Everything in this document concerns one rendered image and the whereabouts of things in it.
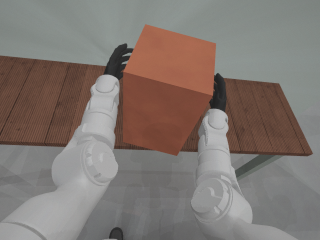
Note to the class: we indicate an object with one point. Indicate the robot left upper arm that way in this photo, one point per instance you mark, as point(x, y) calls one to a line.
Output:
point(81, 176)

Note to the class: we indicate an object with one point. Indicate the left robot hand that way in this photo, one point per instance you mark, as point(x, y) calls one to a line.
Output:
point(114, 65)

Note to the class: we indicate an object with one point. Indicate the left robot foot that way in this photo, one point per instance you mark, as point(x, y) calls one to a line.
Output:
point(116, 233)

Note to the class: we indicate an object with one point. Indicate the robot right upper arm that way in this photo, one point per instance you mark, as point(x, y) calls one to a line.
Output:
point(222, 213)

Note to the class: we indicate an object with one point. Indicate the right robot hand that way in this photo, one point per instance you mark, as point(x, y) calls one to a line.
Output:
point(219, 95)

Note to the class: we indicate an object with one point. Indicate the carton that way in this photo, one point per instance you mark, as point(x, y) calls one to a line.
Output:
point(168, 82)

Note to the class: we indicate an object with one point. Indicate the left robot forearm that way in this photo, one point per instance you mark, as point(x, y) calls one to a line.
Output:
point(100, 115)

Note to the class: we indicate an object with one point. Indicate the table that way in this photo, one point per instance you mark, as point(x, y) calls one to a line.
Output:
point(42, 103)

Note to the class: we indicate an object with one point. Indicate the right robot forearm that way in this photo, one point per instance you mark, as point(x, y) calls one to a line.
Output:
point(214, 159)

